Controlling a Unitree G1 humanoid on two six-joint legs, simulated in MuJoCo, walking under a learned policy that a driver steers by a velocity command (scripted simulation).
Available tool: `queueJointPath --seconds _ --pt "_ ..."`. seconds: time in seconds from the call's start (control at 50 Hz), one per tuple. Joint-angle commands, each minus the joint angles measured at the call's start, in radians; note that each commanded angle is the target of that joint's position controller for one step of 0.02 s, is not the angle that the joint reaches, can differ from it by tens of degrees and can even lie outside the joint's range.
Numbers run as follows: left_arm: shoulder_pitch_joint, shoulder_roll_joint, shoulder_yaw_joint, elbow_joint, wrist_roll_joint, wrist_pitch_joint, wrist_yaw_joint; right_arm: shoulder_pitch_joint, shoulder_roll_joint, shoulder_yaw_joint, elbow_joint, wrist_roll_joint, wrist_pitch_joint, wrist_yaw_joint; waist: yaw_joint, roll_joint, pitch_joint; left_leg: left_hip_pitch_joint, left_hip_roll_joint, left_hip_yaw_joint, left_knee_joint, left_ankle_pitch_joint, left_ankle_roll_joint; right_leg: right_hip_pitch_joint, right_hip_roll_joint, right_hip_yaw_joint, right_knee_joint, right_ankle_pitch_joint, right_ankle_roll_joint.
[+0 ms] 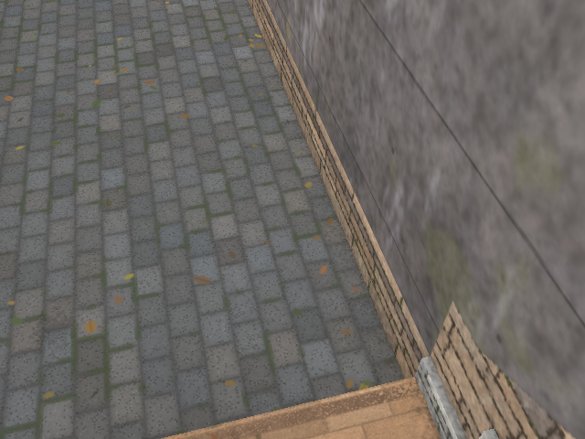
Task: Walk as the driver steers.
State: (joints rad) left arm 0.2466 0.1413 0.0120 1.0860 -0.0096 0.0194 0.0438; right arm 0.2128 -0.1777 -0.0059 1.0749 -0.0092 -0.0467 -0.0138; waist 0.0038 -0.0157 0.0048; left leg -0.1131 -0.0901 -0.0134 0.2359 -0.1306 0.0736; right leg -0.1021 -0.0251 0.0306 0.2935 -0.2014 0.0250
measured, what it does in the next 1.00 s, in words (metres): walks ahead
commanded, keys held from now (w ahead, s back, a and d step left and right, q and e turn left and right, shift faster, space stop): no key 0.36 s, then w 0.64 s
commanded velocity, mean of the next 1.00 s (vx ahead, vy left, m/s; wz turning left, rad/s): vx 0.21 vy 0.00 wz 0.00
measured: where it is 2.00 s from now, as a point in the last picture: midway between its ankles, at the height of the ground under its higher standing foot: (284, 409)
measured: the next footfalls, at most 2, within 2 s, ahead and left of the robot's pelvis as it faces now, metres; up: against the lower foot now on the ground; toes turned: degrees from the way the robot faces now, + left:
left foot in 1.06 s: +0.29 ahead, +0.11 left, -0.18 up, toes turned +2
right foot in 1.38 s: +0.46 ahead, -0.13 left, -0.18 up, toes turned +1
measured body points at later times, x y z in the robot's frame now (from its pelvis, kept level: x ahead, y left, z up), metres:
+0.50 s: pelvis +0.01 +0.00 +0.00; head +0.01 +0.00 +0.45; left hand +0.02 +0.22 -0.16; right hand +0.05 -0.24 -0.15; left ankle -0.01 +0.07 -0.75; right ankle -0.03 -0.13 -0.75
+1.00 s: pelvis +0.17 +0.00 -0.08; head +0.19 +0.00 +0.36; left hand +0.04 +0.21 -0.22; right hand +0.39 -0.22 -0.18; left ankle +0.30 +0.12 -0.81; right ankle -0.03 -0.13 -0.75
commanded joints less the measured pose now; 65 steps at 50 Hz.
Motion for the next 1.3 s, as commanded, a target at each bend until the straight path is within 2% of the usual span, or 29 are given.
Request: queueJointPath --seconds 0.02,0.38,0.48,0.6,0.62,0.64,0.68,0.72,0.76,0.78,0.8,0.86,0.92,0.96,0.98,1.0,1.02,1.04,1.06,1.08,1.1,1.12,1.14,1.16,1.18,1.2,1.24,1.28,1.3 --pt "0.05 0.076 0.009 -0.016 -0.001 -0.006 0.004 0.034 -0.093 -0.018 -0.019 0.001 -0.005 -0.004 -0.002 -0.005 -0.004 0.116 0.145 -0.15 -0.008 0.199 -0.008 -0.107 -0.067 0.063 -0.041 0.169 -0.019" --pt "0.057 0.075 0.005 -0.007 0.004 -0.006 0.004 0.037 -0.092 -0.023 -0.01 0.001 0.0 -0.004 -0.004 -0.001 -0.014 0.116 0.136 -0.161 -0.033 0.088 -0.002 -0.1 -0.059 0.055 -0.046 0.096 -0.021" --pt "0.052 0.075 0.013 -0.039 0.029 0.003 -0.003 0.035 -0.156 -0.058 -0.05 -0.007 0.02 0.002 -0.004 0.074 0.058 0.021 0.152 -0.247 -0.087 -0.492 0.086 -0.192 0.023 -0.033 0.091 -0.211 -0.059" --pt "0.05 0.101 0.017 -0.074 0.035 -0.035 -0.002 0.065 -0.161 -0.084 -0.112 -0.011 0.007 0.002 -0.013 0.008 0.098 0.018 0.183 -0.294 0.029 -0.38 0.143 -0.228 0.003 -0.014 0.154 -0.131 -0.09" --pt "0.137 0.133 0.037 -0.062 0.145 -0.073 -0.044 0.019 -0.079 -0.058 -0.166 -0.006 -0.029 0.016 0.034 -0.023 0.2 -0.116 0.261 -0.283 0.076 -0.37 0.207 -0.204 -0.018 -0.058 0.233 -0.187 -0.117" --pt "0.2 0.076 0.031 -0.046 0.157 -0.096 -0.053 -0.006 -0.074 -0.054 -0.188 -0.002 -0.044 0.014 0.057 -0.002 0.117 -0.184 0.247 -0.282 0.136 -0.341 0.222 -0.075 -0.016 -0.025 0.196 -0.184 -0.131" --pt "0.395 0.101 0.049 0.002 0.151 -0.126 -0.056 -0.04 -0.051 -0.062 -0.221 -0.022 -0.064 0.008 0.113 -0.202 0.05 -0.473 0.013 -0.076 0.635 -0.377 0.086 0.155 -0.169 0.303 0.12 0.054 -0.291" --pt "0.489 0.159 0.063 0.044 0.135 -0.163 -0.05 -0.04 -0.066 -0.073 -0.248 -0.024 -0.082 -0.002 0.103 -0.065 0.087 -0.912 0.072 -0.171 0.933 -0.462 0.01 0.325 -0.383 0.536 0.062 0.226 -0.409" --pt "0.351 0.071 0.042 -0.002 0.102 -0.163 -0.03 -0.106 -0.047 -0.059 -0.261 -0.038 -0.071 -0.015 0.088 0.033 0.032 -0.846 0.173 -0.072 0.902 -0.305 -0.047 0.214 -0.278 0.321 0.089 0.164 -0.325" --pt "0.335 0.03 0.032 -0.007 0.117 -0.157 -0.019 -0.038 -0.011 -0.044 -0.238 -0.045 -0.061 -0.015 0.048 -0.008 0.033 -0.733 0.198 -0.075 0.877 -0.222 -0.052 0.075 -0.228 0.252 0.114 0.185 -0.277" --pt "0.291 0.179 0.064 -0.053 0.016 -0.138 -0.008 -0.071 -0.139 -0.08 -0.264 -0.063 -0.025 0.034 0.059 -0.052 0.061 -0.641 0.099 0.026 0.898 -0.128 -0.081 0.031 -0.24 0.299 0.083 0.55 -0.267" --pt "0.369 0.093 0.041 -0.029 0.008 -0.145 0.015 -0.252 -0.098 -0.075 -0.331 -0.04 -0.003 0.072 0.09 -0.089 0.11 -0.711 0.137 -0.046 0.592 0.273 -0.078 0.072 -0.147 0.199 0.147 0.283 -0.181" --pt "0.219 0.096 0.045 -0.074 -0.019 -0.165 0.04 -0.182 -0.011 -0.046 -0.335 -0.006 0.024 0.113 0.04 -0.066 0.07 -0.112 0.077 0.007 0.302 0.785 -0.055 -0.388 -0.015 0.06 0.214 -0.135 -0.132" --pt "0.222 0.098 0.046 -0.075 0.005 -0.159 0.05 -0.162 -0.047 -0.05 -0.351 0.007 0.056 0.098 0.04 -0.064 0.084 -0.053 0.092 0.002 0.3 0.746 -0.053 -0.408 -0.026 0.053 0.359 -0.174 -0.142" --pt "0.387 0.098 0.009 0.008 0.144 -0.157 0.0 -0.028 -0.039 -0.038 -0.3 -0.086 0.011 0.066 0.008 -0.065 0.167 -0.088 0.188 -0.038 0.293 0.637 -0.034 -0.464 -0.041 0.051 0.41 -0.21 -0.134" --pt "0.404 0.095 0.01 -0.01 0.162 -0.155 -0.027 0.068 -0.086 -0.058 -0.273 -0.105 -0.01 0.048 -0.027 -0.05 0.127 0.026 0.142 0.063 0.414 0.569 -0.051 -0.464 -0.037 0.068 0.538 -0.103 -0.15" --pt "0.194 0.12 0.045 -0.092 0.025 -0.139 0.001 0.143 -0.131 -0.077 -0.249 -0.034 0.013 0.03 -0.087 0.054 -0.037 0.091 0.066 0.114 0.212 0.66 -0.049 -0.261 0.007 0.014 0.842 0.154 -0.15" --pt "0.244 0.154 0.054 -0.082 -0.006 -0.109 0.029 0.219 -0.103 -0.067 -0.214 -0.049 0.014 0.019 -0.118 0.108 -0.025 0.132 0.098 0.092 -0.047 0.639 -0.034 -0.217 0.029 -0.023 1.092 0.198 -0.15" --pt "0.212 0.143 0.065 -0.084 0.006 -0.087 0.034 0.392 -0.167 -0.1 -0.162 -0.046 0.022 0.009 -0.197 0.228 -0.041 0.348 0.179 0.045 -0.047 0.689 0.022 -0.404 0.11 -0.032 1.541 -0.136 -0.142" --pt "0.309 0.077 0.058 -0.122 -0.021 -0.081 0.03 0.409 -0.212 -0.084 -0.166 -0.064 0.008 0.016 -0.09 0.323 -0.167 0.68 0.384 -0.1 0.495 1.442 0.071 -0.799 0.166 -0.004 1.9 -0.781 -0.106" --pt "0.345 0.087 0.047 -0.162 -0.045 -0.088 0.031 0.385 -0.231 -0.083 -0.198 -0.037 0.0 0.036 -0.045 0.262 -0.274 0.759 0.509 -0.225 0.543 1.519 0.138 -0.961 0.09 0.037 1.893 -0.666 -0.121" --pt "0.276 0.092 0.042 -0.157 -0.016 -0.079 0.028 0.37 -0.201 -0.081 -0.207 -0.028 -0.006 0.042 -0.063 0.115 -0.194 0.594 0.507 -0.233 0.421 1.182 0.171 -1.023 0.059 0.011 1.789 -0.568 -0.117" --pt "0.395 0.026 -0.009 -0.194 0.067 -0.117 -0.108 0.529 -0.284 -0.09 -0.097 -0.125 -0.04 0.095 -0.089 0.064 -0.175 0.424 0.58 -0.264 0.428 0.926 0.341 -1.116 0.05 0.132 2.055 -0.495 -0.09" --pt "0.345 0.038 -0.008 -0.237 0.073 -0.126 -0.136 0.412 -0.26 -0.091 -0.098 -0.147 -0.052 0.104 -0.029 0.007 0.058 0.165 0.613 -0.398 0.302 0.5 0.348 -1.254 -0.035 0.187 1.873 -0.264 -0.087" --pt "0.277 0.041 -0.018 -0.253 0.1 -0.111 -0.133 0.284 -0.161 -0.047 -0.11 -0.148 -0.058 0.108 0.032 -0.019 0.209 -0.193 0.605 -0.443 0.142 0.122 0.358 -1.219 -0.152 0.208 1.659 -0.067 -0.092" --pt "0.251 0.017 -0.032 -0.249 0.147 -0.096 -0.127 0.1 -0.01 -0.002 -0.154 -0.118 -0.085 0.077 0.081 -0.028 0.223 -0.405 0.453 -0.328 0.058 -0.037 0.271 -1.119 -0.182 0.184 1.371 0.164 -0.12" --pt "0.142 0.109 -0.015 -0.265 0.131 -0.062 -0.125 -0.024 -0.002 0.017 -0.182 -0.085 -0.128 0.039 0.082 0.032 0.065 -0.783 0.22 -0.134 0.084 -0.291 0.251 -0.586 -0.141 0.027 0.893 0.454 -0.102" --pt "0.105 0.045 -0.053 -0.263 0.157 -0.057 -0.164 -0.023 -0.15 -0.003 -0.169 -0.099 -0.136 0.041 0.088 0.073 0.025 -0.895 0.156 -0.114 0.189 -0.386 0.22 -0.365 -0.103 -0.028 0.97 0.522 -0.073" --pt "0.188 0.084 -0.044 -0.238 0.161 -0.071 -0.173 -0.024 -0.221 -0.018 -0.207 -0.094 -0.141 0.04 0.104 -0.017 -0.005 -0.89 0.136 -0.072 0.281 -0.323 0.207 -0.255 -0.062 -0.076 0.959 0.444 -0.058"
